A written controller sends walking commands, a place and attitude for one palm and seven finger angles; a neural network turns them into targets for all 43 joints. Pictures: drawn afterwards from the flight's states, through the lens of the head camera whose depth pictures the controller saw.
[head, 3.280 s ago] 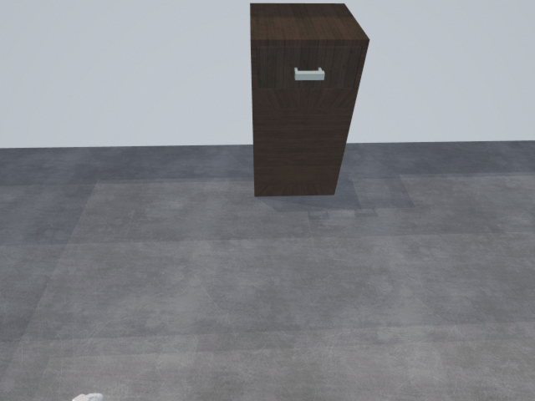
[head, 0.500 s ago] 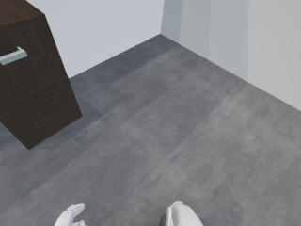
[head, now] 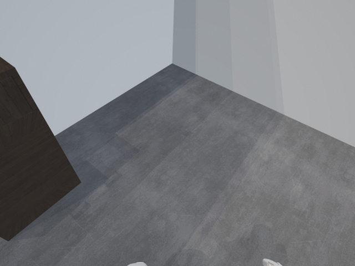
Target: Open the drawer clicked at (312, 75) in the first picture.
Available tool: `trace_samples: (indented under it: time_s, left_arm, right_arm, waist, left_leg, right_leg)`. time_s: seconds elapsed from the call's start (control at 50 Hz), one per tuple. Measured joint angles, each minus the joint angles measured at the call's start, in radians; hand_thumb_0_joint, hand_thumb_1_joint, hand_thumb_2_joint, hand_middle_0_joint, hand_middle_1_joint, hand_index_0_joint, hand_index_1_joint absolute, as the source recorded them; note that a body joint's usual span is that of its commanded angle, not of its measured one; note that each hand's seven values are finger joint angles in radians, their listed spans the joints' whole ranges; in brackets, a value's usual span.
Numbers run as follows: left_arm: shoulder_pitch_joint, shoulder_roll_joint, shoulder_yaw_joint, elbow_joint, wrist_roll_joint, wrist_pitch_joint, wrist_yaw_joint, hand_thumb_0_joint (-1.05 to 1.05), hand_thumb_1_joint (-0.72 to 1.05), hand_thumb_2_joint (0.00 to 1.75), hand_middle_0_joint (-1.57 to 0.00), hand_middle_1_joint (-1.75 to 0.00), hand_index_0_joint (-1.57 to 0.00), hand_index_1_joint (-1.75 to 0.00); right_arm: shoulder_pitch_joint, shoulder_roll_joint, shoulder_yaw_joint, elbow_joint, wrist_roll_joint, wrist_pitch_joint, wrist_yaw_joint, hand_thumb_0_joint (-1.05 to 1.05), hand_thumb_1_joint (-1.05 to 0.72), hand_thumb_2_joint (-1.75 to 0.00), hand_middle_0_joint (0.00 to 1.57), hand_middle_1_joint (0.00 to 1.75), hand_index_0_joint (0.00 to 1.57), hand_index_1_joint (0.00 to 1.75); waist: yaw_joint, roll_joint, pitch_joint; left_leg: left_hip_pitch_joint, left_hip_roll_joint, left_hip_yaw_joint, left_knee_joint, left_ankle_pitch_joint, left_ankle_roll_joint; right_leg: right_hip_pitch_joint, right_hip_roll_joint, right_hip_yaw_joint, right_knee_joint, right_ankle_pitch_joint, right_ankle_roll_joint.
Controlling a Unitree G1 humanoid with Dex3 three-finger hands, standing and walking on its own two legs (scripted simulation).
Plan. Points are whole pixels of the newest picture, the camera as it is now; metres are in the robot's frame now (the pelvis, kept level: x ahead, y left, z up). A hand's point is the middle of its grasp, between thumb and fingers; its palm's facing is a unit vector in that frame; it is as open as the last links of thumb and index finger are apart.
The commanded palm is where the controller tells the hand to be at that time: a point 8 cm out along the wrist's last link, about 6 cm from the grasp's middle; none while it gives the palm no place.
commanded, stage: walk to a spot facing it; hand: left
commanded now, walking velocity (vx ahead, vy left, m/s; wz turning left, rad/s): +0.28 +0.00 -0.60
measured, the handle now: out of the picture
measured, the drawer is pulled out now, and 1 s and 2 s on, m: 0.00 0.00 0.00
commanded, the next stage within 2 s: turn to face it in 0.44 s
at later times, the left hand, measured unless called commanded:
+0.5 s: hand (138, 205) +0.31 +0.15 -0.17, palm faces -0.33 -0.92 -0.20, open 7.4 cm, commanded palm none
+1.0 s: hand (133, 207) +0.31 +0.16 -0.18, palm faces -0.15 -0.98 -0.15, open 7.3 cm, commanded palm none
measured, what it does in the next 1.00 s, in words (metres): walks ahead: left foot, then right foot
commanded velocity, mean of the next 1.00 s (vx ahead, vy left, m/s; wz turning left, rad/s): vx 0.01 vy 0.00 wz -0.01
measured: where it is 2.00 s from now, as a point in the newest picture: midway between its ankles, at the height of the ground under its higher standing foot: outside the picture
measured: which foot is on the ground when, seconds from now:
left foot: up 0.00-0.00, down 0.02-0.52, up 0.54-0.90, down 0.92-1.00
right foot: down 0.00-0.04, up 0.06-0.50, down 0.52-0.94, up 0.96-1.00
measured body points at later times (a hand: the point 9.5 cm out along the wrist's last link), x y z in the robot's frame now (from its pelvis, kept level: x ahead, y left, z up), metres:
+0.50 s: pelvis +0.14 +0.01 -0.01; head +0.18 -0.01 +0.44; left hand +0.33 +0.20 -0.15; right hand +0.02 -0.21 -0.16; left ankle +0.09 +0.12 -0.73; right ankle +0.19 -0.11 -0.72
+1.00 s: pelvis +0.19 +0.01 -0.01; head +0.21 +0.04 +0.44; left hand +0.32 +0.22 -0.17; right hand +0.15 -0.22 -0.15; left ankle +0.22 +0.09 -0.73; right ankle +0.17 -0.11 -0.70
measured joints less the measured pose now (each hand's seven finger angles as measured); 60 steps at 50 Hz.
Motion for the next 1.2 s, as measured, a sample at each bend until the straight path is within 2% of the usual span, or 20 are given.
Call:
trace_samples:
  time_s: [0.04,0.08,0.14,0.2,0.28,0.36,0.5,0.52,0.56,0.6,0.64,0.7,0.76,0.86,0.92,0.94,1.0,1.06,1.12,1.2]
  left_arm:
    - [0.030,0.004,0.005,0.002,-0.005,0.009,-0.002,0.00,0.92,0.90,-0.20,-0.30,-0.20,-0.30]
    - [0.038,0.005,0.012,0.018,-0.005,0.023,-0.003,0.00,0.92,0.90,-0.20,-0.30,-0.20,-0.30]
    - [0.034,0.005,0.019,0.035,0.003,0.039,-0.015,0.01,0.92,0.90,-0.20,-0.30,-0.19,-0.29]
    - [0.010,0.001,0.023,0.019,0.005,0.050,-0.021,0.01,0.91,0.90,-0.20,-0.30,-0.19,-0.29]
    - [-0.037,-0.011,0.025,-0.011,0.006,0.065,-0.022,0.01,0.91,0.90,-0.20,-0.30,-0.19,-0.29]
    - [-0.105,-0.021,0.023,-0.033,0.006,0.079,-0.024,0.01,0.91,0.90,-0.20,-0.30,-0.19,-0.29]
    - [-0.202,-0.026,0.009,-0.078,0.007,0.066,-0.022,0.01,0.91,0.90,-0.20,-0.30,-0.19,-0.29]
    - [-0.207,-0.017,0.005,-0.089,0.008,0.051,-0.021,0.01,0.91,0.90,-0.20,-0.30,-0.19,-0.29]
    - [-0.229,-0.016,0.001,-0.098,-0.002,0.024,-0.008,0.01,0.91,0.90,-0.20,-0.30,-0.19,-0.29]
    - [-0.234,-0.019,-0.007,-0.101,-0.011,0.023,0.008,0.00,0.91,0.90,-0.20,-0.30,-0.19,-0.29]
    - [-0.228,-0.027,-0.014,-0.089,-0.011,0.030,0.023,0.00,0.91,0.90,-0.20,-0.30,-0.20,-0.29]
    - [-0.219,-0.043,-0.029,-0.062,-0.006,0.036,0.035,0.00,0.91,0.90,-0.20,-0.30,-0.20,-0.29]
    - [-0.214,-0.066,-0.045,-0.046,-0.004,0.038,0.033,0.01,0.91,0.90,-0.20,-0.30,-0.20,-0.30]
    - [-0.204,-0.097,-0.049,-0.051,-0.001,0.041,0.032,0.01,0.91,0.90,-0.21,-0.30,-0.20,-0.30]
    - [-0.185,-0.097,-0.040,-0.056,-0.005,0.047,0.033,0.00,0.91,0.90,-0.21,-0.30,-0.20,-0.30]
    - [-0.177,-0.092,-0.034,-0.057,-0.008,0.053,0.032,0.00,0.91,0.90,-0.21,-0.30,-0.20,-0.30]
    - [-0.151,-0.062,-0.006,-0.049,-0.009,0.077,0.036,0.00,0.91,0.90,-0.21,-0.30,-0.20,-0.30]
    - [-0.131,-0.029,0.013,-0.027,-0.005,0.085,0.032,0.00,0.92,0.90,-0.21,-0.30,-0.20,-0.30]
    - [-0.113,-0.002,0.022,-0.018,-0.007,0.087,0.032,0.00,0.92,0.90,-0.20,-0.30,-0.20,-0.29]
    - [-0.113,0.020,0.027,-0.020,-0.011,0.091,0.034,0.01,0.92,0.90,-0.20,-0.30,-0.19,-0.29]
  right_arm:
    - [-0.013,-0.003,0.005,-0.008,-0.002,-0.016,-0.005,0.00,-0.92,-0.90,0.20,0.30,0.20,0.30]
    - [-0.022,0.004,0.016,-0.015,-0.009,-0.030,-0.009,0.00,-0.92,-0.90,0.20,0.30,0.20,0.30]
    - [0.006,0.023,0.027,-0.014,-0.006,-0.039,-0.018,0.00,-0.92,-0.90,0.20,0.30,0.20,0.30]
    - [0.052,0.042,0.033,0.017,0.000,-0.039,-0.029,0.00,-0.91,-0.90,0.20,0.30,0.20,0.30]
    - [0.106,0.028,0.011,0.055,0.007,-0.031,-0.047,-0.01,-0.95,-0.90,0.21,0.30,0.20,0.30]
    - [0.155,0.014,0.005,0.092,0.004,-0.009,-0.044,-0.01,-0.94,-0.90,0.21,0.30,0.20,0.30]
    - [0.222,0.000,-0.014,0.117,0.002,0.029,-0.035,0.00,-0.92,-0.90,0.20,0.30,0.20,0.30]
    - [0.238,0.002,-0.014,0.116,0.007,0.035,-0.031,0.00,-0.92,-0.90,0.20,0.30,0.20,0.30]
    - [0.222,-0.004,-0.013,0.118,0.015,0.059,-0.030,0.00,-0.92,-0.90,0.20,0.30,0.20,0.30]
    - [0.192,-0.008,-0.010,0.115,0.017,0.076,-0.037,0.01,-0.92,-0.90,0.20,0.30,0.20,0.30]
    - [0.161,-0.008,-0.006,0.109,0.011,0.082,-0.040,0.01,-0.92,-0.90,0.20,0.30,0.20,0.30]
    - [0.137,0.002,0.004,0.093,0.006,0.077,-0.039,0.01,-0.92,-0.90,0.20,0.30,0.19,0.30]
    - [0.139,0.021,0.014,0.090,0.009,0.073,-0.032,0.00,-0.92,-0.90,0.20,0.30,0.19,0.30]
    - [0.146,0.044,0.016,0.107,0.010,0.090,-0.021,0.01,-0.93,-0.90,0.20,0.30,0.20,0.30]
    - [0.155,0.044,0.013,0.097,0.009,0.086,-0.012,0.01,-0.93,-0.90,0.20,0.30,0.20,0.30]
    - [0.158,0.044,0.010,0.093,0.007,0.082,-0.010,0.01,-0.93,-0.90,0.20,0.30,0.20,0.30]
    - [0.149,0.049,0.008,0.077,-0.003,0.070,-0.014,0.01,-0.92,-0.90,0.20,0.30,0.20,0.30]
    - [0.144,0.047,0.008,0.070,-0.001,0.058,-0.024,0.01,-0.92,-0.90,0.20,0.30,0.20,0.30]
    - [0.139,0.038,0.006,0.067,0.003,0.052,-0.028,0.00,-0.91,-0.90,0.21,0.30,0.20,0.30]
    - [0.124,0.019,0.000,0.061,0.005,0.055,-0.026,0.00,-0.91,-0.90,0.21,0.30,0.20,0.30]
  waist:
    - [0.011,-0.016,-0.001]
    - [0.017,-0.036,0.010]
    - [0.006,-0.044,0.012]
    - [0.003,-0.048,0.017]
    - [-0.014,-0.046,0.029]
    - [-0.036,-0.043,0.053]
    - [-0.086,-0.006,0.098]
    - [-0.090,-0.010,0.095]
    - [-0.088,0.007,0.113]
    - [-0.091,0.020,0.121]
    - [-0.096,0.031,0.106]
    - [-0.109,0.040,0.068]
    - [-0.110,0.040,0.034]
    - [-0.087,0.017,0.015]
    - [-0.078,0.000,0.017]
    - [-0.078,-0.010,0.015]
    - [-0.074,-0.035,0.026]
    - [-0.069,-0.040,0.034]
    - [-0.064,-0.032,0.037]
    - [-0.062,-0.018,0.039]
  left_leg:
    - [0.065,-0.024,0.027,-0.079,0.030,0.023]
    - [0.085,-0.027,0.068,-0.042,-0.001,0.068]
    - [0.160,-0.019,0.116,-0.089,-0.029,0.086]
    - [0.235,-0.013,0.158,-0.169,-0.022,0.084]
    - [0.301,-0.003,0.208,-0.219,-0.036,0.080]
    - [0.343,0.010,0.254,-0.216,-0.075,0.067]
    - [0.363,0.068,0.331,-0.050,-0.215,0.015]
    - [0.329,0.085,0.325,0.046,-0.237,0.008]
    - [0.199,0.083,0.196,0.343,-0.307,-0.011]
    - [0.089,0.047,0.077,0.543,-0.302,-0.013]
    - [0.014,0.028,0.017,0.607,-0.238,-0.010]
    - [-0.032,0.014,-0.022,0.517,-0.165,-0.004]
    - [-0.010,0.003,-0.029,0.358,-0.147,0.004]
    - [0.056,-0.016,0.011,0.190,-0.173,0.009]
    - [0.122,-0.026,0.040,0.036,-0.103,0.016]
    - [0.124,-0.039,0.041,0.011,-0.106,0.050]
    - [0.100,-0.070,0.036,0.011,-0.095,0.109]
    - [0.124,-0.092,0.024,-0.074,-0.041,0.115]
    - [0.148,-0.107,0.002,-0.149,0.003,0.119]
    - [0.157,-0.120,-0.040,-0.194,0.037,0.116]
  right_leg:
    - [-0.013,-0.011,0.029,0.081,-0.057,0.008]
    - [-0.097,-0.024,0.033,0.323,-0.144,0.004]
    - [-0.235,-0.055,-0.010,0.621,-0.090,0.014]
    - [-0.335,-0.096,-0.043,0.708,-0.009,0.040]
    - [-0.411,-0.128,-0.061,0.666,0.055,0.065]
    - [-0.409,-0.139,-0.092,0.506,0.089,0.072]
    - [-0.261,-0.089,-0.146,0.200,0.070,0.029]
    - [-0.224,-0.087,-0.146,0.149,0.118,0.000]
    - [-0.243,-0.070,-0.138,0.208,0.069,-0.045]
    - [-0.224,-0.057,-0.131,0.208,0.041,-0.055]
    - [-0.191,-0.046,-0.123,0.157,0.058,-0.044]
    - [-0.146,-0.042,-0.124,0.077,0.090,-0.045]
    - [-0.107,-0.049,-0.142,0.029,0.100,-0.039]
    - [-0.080,-0.080,-0.197,0.029,0.080,-0.018]
    - [-0.101,-0.109,-0.237,0.089,0.042,0.005]
    - [-0.122,-0.127,-0.247,0.127,0.021,0.016]
    - [-0.230,-0.127,-0.156,0.373,-0.139,0.057]
    - [-0.308,-0.117,-0.080,0.569,-0.095,0.080]
    - [-0.321,-0.122,-0.046,0.601,-0.067,0.102]
    - [-0.291,-0.124,-0.019,0.534,-0.077,0.120]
